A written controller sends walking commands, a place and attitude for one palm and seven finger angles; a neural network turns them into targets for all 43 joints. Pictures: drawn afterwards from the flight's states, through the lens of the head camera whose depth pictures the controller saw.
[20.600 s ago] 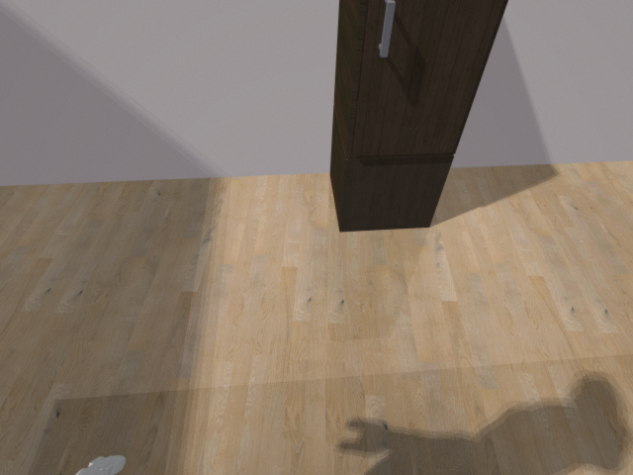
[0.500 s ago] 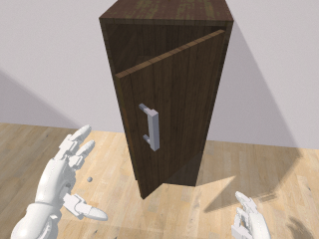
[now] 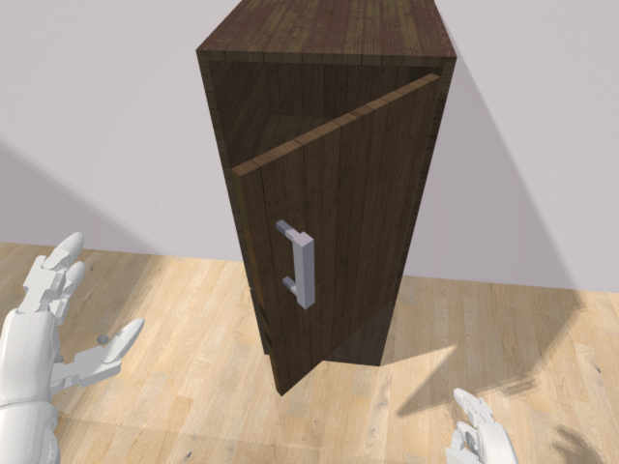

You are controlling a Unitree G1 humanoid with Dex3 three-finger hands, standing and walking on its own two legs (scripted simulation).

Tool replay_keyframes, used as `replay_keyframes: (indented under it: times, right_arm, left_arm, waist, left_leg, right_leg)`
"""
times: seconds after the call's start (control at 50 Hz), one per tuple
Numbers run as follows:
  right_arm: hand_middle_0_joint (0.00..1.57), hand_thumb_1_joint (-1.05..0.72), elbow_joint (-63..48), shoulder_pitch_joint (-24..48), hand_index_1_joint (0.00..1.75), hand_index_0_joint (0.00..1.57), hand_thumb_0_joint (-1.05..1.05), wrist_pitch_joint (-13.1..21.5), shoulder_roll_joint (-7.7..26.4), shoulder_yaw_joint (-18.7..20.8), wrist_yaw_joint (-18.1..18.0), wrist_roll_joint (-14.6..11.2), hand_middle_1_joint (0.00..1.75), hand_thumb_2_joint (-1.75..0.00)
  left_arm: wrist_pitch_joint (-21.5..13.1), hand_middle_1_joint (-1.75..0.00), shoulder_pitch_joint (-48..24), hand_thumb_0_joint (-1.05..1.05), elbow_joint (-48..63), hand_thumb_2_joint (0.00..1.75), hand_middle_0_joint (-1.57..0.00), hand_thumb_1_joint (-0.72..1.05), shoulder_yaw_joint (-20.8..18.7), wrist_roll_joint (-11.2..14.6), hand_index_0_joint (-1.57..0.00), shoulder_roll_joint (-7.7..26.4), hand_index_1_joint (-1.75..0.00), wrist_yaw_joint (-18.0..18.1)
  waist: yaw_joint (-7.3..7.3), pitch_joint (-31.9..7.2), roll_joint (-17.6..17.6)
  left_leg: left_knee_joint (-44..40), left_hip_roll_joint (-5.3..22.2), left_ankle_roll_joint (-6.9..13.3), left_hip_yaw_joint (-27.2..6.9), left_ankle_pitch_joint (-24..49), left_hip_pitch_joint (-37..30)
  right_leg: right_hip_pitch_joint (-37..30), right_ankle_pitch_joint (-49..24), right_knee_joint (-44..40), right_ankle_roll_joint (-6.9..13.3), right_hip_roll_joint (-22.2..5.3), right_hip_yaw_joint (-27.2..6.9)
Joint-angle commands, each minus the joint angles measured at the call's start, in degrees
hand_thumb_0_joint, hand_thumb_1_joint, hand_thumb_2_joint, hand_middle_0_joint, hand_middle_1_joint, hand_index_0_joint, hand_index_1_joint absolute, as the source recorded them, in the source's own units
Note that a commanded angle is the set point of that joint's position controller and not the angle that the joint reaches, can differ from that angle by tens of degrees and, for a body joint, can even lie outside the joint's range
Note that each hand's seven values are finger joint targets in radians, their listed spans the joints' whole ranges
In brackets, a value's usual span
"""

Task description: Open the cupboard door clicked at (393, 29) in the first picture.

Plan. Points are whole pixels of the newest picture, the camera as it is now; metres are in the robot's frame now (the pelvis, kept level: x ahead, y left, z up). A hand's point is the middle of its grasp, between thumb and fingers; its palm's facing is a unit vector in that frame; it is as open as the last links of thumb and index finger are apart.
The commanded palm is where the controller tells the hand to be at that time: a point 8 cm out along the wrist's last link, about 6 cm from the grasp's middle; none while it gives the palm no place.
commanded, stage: draw the hand back to the body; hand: left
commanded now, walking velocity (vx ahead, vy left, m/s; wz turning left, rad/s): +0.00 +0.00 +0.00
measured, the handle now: (295, 265) +0.35 +0.07 +0.08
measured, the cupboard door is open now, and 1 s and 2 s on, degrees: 49 49 49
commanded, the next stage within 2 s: step back with the hand held close in 0.54 s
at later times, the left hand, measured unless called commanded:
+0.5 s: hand (83, 336) +0.19 +0.25 +0.15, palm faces +0.45 -0.81 -0.38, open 7.5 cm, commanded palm +0.14 +0.29 +0.17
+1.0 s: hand (76, 355) +0.17 +0.26 +0.14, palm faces +0.31 -0.80 -0.51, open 7.4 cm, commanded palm +0.11 +0.30 +0.17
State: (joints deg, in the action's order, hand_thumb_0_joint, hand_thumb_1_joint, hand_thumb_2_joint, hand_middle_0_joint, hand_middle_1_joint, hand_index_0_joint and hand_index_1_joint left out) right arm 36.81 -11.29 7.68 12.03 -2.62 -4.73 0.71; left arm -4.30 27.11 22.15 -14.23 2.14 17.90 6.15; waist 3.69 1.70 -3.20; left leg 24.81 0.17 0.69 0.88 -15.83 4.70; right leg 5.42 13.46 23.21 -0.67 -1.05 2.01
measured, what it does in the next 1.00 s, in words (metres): stands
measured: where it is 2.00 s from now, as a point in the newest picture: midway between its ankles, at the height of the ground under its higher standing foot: outside the picture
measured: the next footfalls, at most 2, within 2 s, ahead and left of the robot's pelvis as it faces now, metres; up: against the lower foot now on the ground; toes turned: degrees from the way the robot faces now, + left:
none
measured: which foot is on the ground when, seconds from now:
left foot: down 0.00-1.00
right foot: down 0.00-1.00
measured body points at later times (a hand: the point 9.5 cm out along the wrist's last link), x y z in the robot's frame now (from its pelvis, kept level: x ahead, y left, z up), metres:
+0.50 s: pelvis +0.00 -0.01 +0.00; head -0.02 -0.03 +0.45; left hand +0.16 +0.29 +0.17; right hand +0.18 -0.23 -0.08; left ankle -0.02 +0.11 -0.74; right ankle -0.01 -0.13 -0.74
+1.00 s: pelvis -0.04 +0.00 +0.00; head -0.01 +0.00 +0.45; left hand +0.15 +0.30 +0.17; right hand +0.14 -0.25 -0.08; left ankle -0.02 +0.11 -0.74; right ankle -0.01 -0.13 -0.74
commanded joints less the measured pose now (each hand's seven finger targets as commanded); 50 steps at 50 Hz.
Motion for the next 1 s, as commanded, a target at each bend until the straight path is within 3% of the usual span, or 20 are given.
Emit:
replay_keyframes:
  times: [0.0,0.06,0.1,0.14,0.2,0.26,0.32,0.4,0.62,0.64,0.66,0.68,0.7,0.74,0.78,0.86,0.88,0.92,0.96,0.98]
  right_arm:
    - [0.2,-0.9,-9.3,7.8,0.3,0.2,0.0,2.3,6.0,2.9,-0.5,-0.1,0.3,-0.9]
    - [0.2,-0.9,-8.9,7.6,0.3,0.2,0.0,2.4,5.9,3.1,-0.4,0.0,0.3,-0.9]
    - [0.2,-0.9,-8.8,7.9,0.3,0.2,0.0,2.2,6.0,3.1,-0.2,-0.1,0.3,-0.9]
    - [0.2,-0.9,-8.6,7.9,0.3,0.2,0.0,2.3,6.1,3.3,-0.2,-0.2,0.3,-0.9]
    - [0.2,-0.9,-8.4,7.9,0.3,0.2,0.0,2.2,6.2,3.4,-0.1,-0.2,0.3,-0.9]
    - [0.2,-0.9,-8.5,7.9,0.3,0.2,0.0,2.0,6.5,3.7,0.0,-0.2,0.3,-0.9]
    - [0.2,-0.9,-8.5,8.3,0.3,0.2,0.0,1.9,6.3,3.7,-0.1,-0.2,0.3,-0.9]
    - [0.2,-0.9,-8.3,8.6,0.3,0.2,0.0,2.3,6.1,3.6,-0.3,-0.1,0.3,-0.9]
    - [0.2,-0.9,-7.9,8.6,0.3,0.2,0.0,3.0,6.0,3.7,-0.3,-0.1,0.3,-0.9]
    - [0.2,-0.9,-8.4,9.2,0.3,0.2,0.0,3.4,6.0,3.7,-0.3,-0.2,0.3,-0.9]
    - [0.2,-0.9,-10.4,7.7,0.3,0.2,0.0,2.0,7.5,3.4,-0.2,-0.9,0.3,-0.9]
    - [0.2,-0.9,-9.7,7.7,0.3,0.2,0.0,1.1,6.7,3.5,-0.2,-0.9,0.3,-0.9]
    - [0.2,-0.9,-9.7,7.9,0.3,0.2,0.0,0.3,6.9,3.9,-0.2,-0.6,0.3,-0.9]
    - [0.2,-0.9,-10.6,7.5,0.3,0.2,0.0,-0.8,7.7,4.4,0.2,-0.6,0.3,-0.9]
    - [0.2,-0.9,-11.0,7.4,0.3,0.2,0.0,-1.5,8.0,4.8,0.0,-0.7,0.3,-0.9]
    - [0.2,-0.9,-12.8,6.9,0.3,0.2,0.0,-3.1,7.8,5.5,-0.3,-1.1,0.3,-0.9]
    - [0.2,-0.9,-12.9,7.4,0.3,0.2,0.0,-3.4,7.8,5.6,-0.5,-1.2,0.3,-0.9]
    - [0.2,-0.9,-13.7,6.9,0.3,0.2,0.0,-3.9,7.4,5.7,-0.5,-1.3,0.3,-0.9]
    - [0.2,-0.9,-14.2,6.8,0.3,0.2,0.0,-4.0,7.5,5.8,-0.5,-1.4,0.3,-0.9]
    - [0.2,-0.9,-14.4,7.3,0.3,0.2,0.0,-3.9,7.7,5.9,-0.6,-1.3,0.3,-0.9]
  left_arm:
    - [-4.0,-0.3,-6.6,0.0,11.3,0.8,-0.19,0.65,-8.4,0.3,-0.19,9.4,-0.3,1.3]
    - [-4.3,-0.3,-6.4,0.0,12.4,0.84,-0.19,0.76,-10.3,0.3,-0.19,10.7,-0.3,1.6]
    - [-4.1,-0.3,-6.5,0.0,11.7,0.87,-0.2,0.83,-10.8,0.6,-0.2,10.8,-0.3,1.4]
    - [-4.3,-0.3,-8.1,0.0,12.3,0.9,-0.2,0.9,-12.2,0.6,-0.2,12.0,-0.3,1.6]
    - [-4.0,-0.3,-6.5,0.0,9.4,0.9,-0.2,0.9,-10.1,0.8,-0.2,9.6,-0.3,1.2]
    - [-4.1,-0.3,-7.6,0.0,10.3,0.9,-0.2,0.9,-10.6,0.7,-0.2,10.4,-0.3,1.2]
    - [-4.1,-0.3,-7.3,0.0,9.6,0.9,-0.2,0.9,-10.7,0.9,-0.2,10.6,-0.3,1.2]
    - [-4.6,-0.3,-8.3,0.0,11.5,0.9,-0.2,0.9,-11.4,0.5,-0.2,11.6,-0.3,1.4]
    - [-5.2,-0.3,-8.0,0.0,9.8,0.9,-0.2,0.9,-11.4,0.7,-0.2,11.2,-0.3,1.4]
    - [-5.8,-0.3,-11.3,0.0,15.0,0.9,-0.2,0.9,-12.2,0.7,-0.2,12.8,-0.3,1.5]
    - [-7.8,-0.3,-13.4,0.0,15.2,0.9,-0.2,0.9,-19.0,0.7,-0.2,19.2,-0.3,1.7]
    - [-8.4,-0.3,-11.8,0.0,12.4,0.9,-0.2,0.9,-18.6,0.4,-0.2,18.2,-0.3,1.4]
    - [-8.1,-0.3,-4.9,0.0,8.8,0.9,-0.2,0.9,-15.1,0.4,-0.2,13.7,-0.3,0.8]
    - [-8.0,-0.3,-0.9,0.0,9.7,0.9,-0.2,0.9,-12.7,0.4,-0.2,11.4,-0.3,0.3]
    - [-8.3,-0.3,0.7,0.0,11.0,0.9,-0.2,0.9,-13.3,0.3,-0.2,12.2,-0.3,0.7]
    - [-8.2,-0.3,2.9,0.0,13.8,0.9,-0.2,0.9,-16.0,0.4,-0.2,14.9,-0.3,1.5]
    - [-8.1,-0.3,3.3,0.0,14.3,0.9,-0.2,0.9,-17.0,0.5,-0.2,16.0,-0.3,1.7]
    - [-8.1,-0.3,4.2,0.0,15.6,0.9,-0.2,0.9,-17.1,0.5,-0.2,15.9,-0.3,2.0]
    - [-8.3,-0.3,4.3,0.0,17.3,0.9,-0.2,0.9,-17.1,0.4,-0.2,16.0,-0.3,2.2]
    - [-8.5,-0.3,3.6,0.0,19.2,0.9,-0.2,0.9,-17.9,0.3,-0.2,17.1,-0.3,2.4]
  waist:
    - [0.26,-3.9,-0.5]
    - [0.61,-6.2,-1.4]
    - [0.52,-5.1,-0.9]
    - [0.49,-5.2,-2.6]
    - [0.21,-2.9,0.5]
    - [0.28,-4.8,-0.2]
    - [0.39,-3.7,0.8]
    - [0.5,-4.4,-2.2]
    - [0.44,-3.2,-0.5]
    - [0.59,-5.3,-2.0]
    - [-2.13,0.6,1.4]
    - [-2.05,1.2,2.8]
    - [-2.31,0.4,4.4]
    - [-2.63,-3.4,2.4]
    - [-2.61,-7.1,0.5]
    - [-2.68,-11.9,3.6]
    - [-2.58,-11.9,2.2]
    - [-2.66,-12.3,3.3]
    - [-2.78,-11.3,2.1]
    - [-2.6,-11.4,-0.3]
  left_leg:
    - [-5.0,0.9,-0.2,-0.5,15.3,1.5]
    - [-4.7,0.8,-0.4,-0.4,18.2,0.4]
    - [-4.8,1.0,-0.5,-0.4,19.2,0.5]
    - [-4.9,1.0,-0.6,-0.3,18.4,0.3]
    - [-5.2,1.0,-0.3,-0.1,17.9,0.7]
    - [-5.2,0.9,-0.1,0.1,17.1,0.0]
    - [-5.5,0.8,0.1,0.0,15.3,0.5]
    - [-5.4,0.6,0.0,0.1,15.3,0.0]
    - [-6.0,0.5,0.1,0.2,11.8,0.3]
    - [-5.6,0.4,0.2,0.0,12.5,-0.6]
    - [-3.8,1.1,1.2,-0.5,7.7,4.5]
    - [-3.1,0.8,1.2,-1.4,5.9,5.5]
    - [-2.1,0.9,1.2,-1.1,7.3,4.8]
    - [-1.5,1.4,1.0,-0.6,10.3,4.1]
    - [-1.7,2.1,0.8,-0.5,15.3,4.1]
    - [-0.7,3.2,0.6,-0.5,22.4,4.2]
    - [-0.5,3.2,0.5,-0.7,22.9,4.8]
    - [-0.2,3.5,0.4,-0.8,22.1,6.5]
    - [-0.2,3.6,0.5,-1.2,19.8,8.3]
    - [-0.3,3.7,0.7,-1.4,18.9,9.0]
  right_leg:
    - [-2.5,-10.4,-3.4,1.7,1.0,0.3]
    - [-3.9,-12.9,-3.0,1.7,1.1,0.4]
    - [-3.8,-13.6,-3.3,1.7,1.1,0.4]
    - [-3.4,-12.8,-3.6,1.7,1.1,0.3]
    - [-2.5,-12.7,-4.1,1.4,1.2,0.5]
    - [-3.0,-12.3,-4.3,1.4,1.2,0.3]
    - [-2.7,-11.0,-4.9,1.3,1.2,0.1]
    - [-3.0,-11.1,-5.1,1.6,1.1,-0.2]
    - [-2.1,-7.6,-6.4,1.3,1.2,-0.3]
    - [-2.8,-8.5,-6.2,1.4,1.1,-0.6]
    - [4.4,-9.3,-9.5,1.1,-0.9,-5.2]
    - [5.1,-8.2,-10.2,1.3,-1.9,-5.2]
    - [6.2,-9.0,-10.1,1.3,-2.4,-5.4]
    - [5.3,-12.7,-8.2,1.2,-2.9,-4.8]
    - [2.5,-18.3,-5.4,1.0,-2.8,-3.4]
    - [0.4,-25.6,-1.1,0.3,-2.5,-2.6]
    - [0.5,-26.6,-0.4,0.4,-2.9,-2.8]
    - [0.1,-26.4,0.9,0.5,-2.9,-3.0]
    - [1.3,-24.0,1.4,0.4,-2.8,-3.3]
    - [1.3,-22.9,1.9,0.5,-2.7,-3.6]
